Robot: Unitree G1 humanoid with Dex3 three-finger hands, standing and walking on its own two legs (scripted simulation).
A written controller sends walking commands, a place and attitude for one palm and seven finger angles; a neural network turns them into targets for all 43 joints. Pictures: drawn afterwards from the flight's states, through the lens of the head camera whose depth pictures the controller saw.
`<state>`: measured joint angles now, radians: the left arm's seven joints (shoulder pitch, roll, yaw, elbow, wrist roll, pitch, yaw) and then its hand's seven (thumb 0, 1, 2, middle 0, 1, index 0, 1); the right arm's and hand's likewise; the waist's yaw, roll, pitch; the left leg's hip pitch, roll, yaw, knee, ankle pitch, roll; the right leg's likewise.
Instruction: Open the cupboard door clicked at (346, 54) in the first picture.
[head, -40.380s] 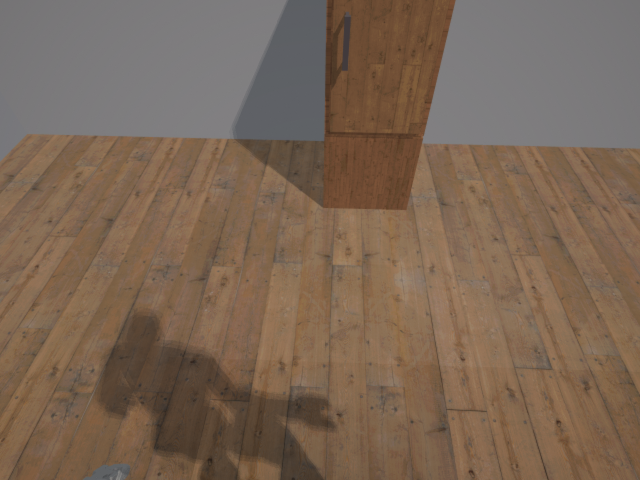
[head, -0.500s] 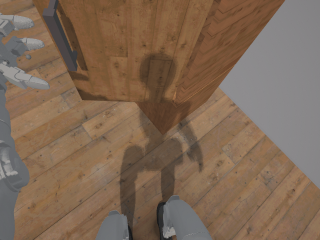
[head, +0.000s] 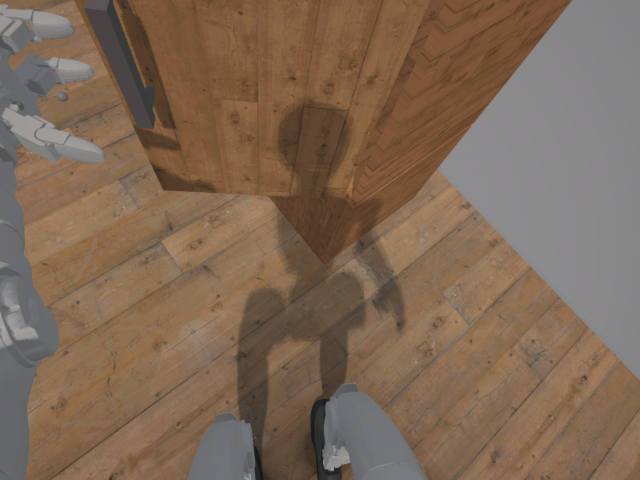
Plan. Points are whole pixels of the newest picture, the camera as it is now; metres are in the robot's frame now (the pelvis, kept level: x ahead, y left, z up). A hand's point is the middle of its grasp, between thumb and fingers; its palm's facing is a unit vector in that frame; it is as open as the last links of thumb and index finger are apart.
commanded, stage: slide the fingers in behind the handle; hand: left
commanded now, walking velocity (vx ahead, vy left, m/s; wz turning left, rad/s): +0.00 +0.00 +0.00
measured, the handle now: (129, 60) +0.57 +0.16 +0.08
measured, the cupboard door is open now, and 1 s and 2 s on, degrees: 52 52 51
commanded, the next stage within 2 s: close the thumb around the handle in 1.66 s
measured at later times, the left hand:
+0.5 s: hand (84, 102) +0.52 +0.20 +0.07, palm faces -0.09 -1.00 -0.02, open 14.0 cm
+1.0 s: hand (120, 104) +0.52 +0.17 +0.07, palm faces -0.09 -1.00 -0.02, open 13.9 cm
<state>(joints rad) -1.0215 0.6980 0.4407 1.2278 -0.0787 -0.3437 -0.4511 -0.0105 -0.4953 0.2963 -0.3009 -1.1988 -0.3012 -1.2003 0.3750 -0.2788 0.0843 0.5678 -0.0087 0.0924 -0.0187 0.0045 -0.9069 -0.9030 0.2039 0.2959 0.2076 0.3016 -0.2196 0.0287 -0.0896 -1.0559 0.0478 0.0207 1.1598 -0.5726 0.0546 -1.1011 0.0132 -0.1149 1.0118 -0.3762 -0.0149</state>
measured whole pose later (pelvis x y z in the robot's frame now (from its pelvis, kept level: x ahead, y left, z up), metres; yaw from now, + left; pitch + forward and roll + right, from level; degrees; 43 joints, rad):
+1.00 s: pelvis +0.00 +0.00 +0.00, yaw +1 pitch +25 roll -4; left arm -0.98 0.51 0.33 1.19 -0.09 -0.39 -0.30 -0.01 -0.50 0.30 -0.30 -1.20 -0.30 -1.22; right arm 0.40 -0.26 0.05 0.60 -0.02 0.08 0.01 0.01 -0.91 -0.90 0.20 0.30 0.21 0.30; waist -0.19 0.04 -0.11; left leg -1.01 0.03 0.02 1.13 -0.56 0.05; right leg -1.06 0.00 -0.12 1.00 -0.38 -0.02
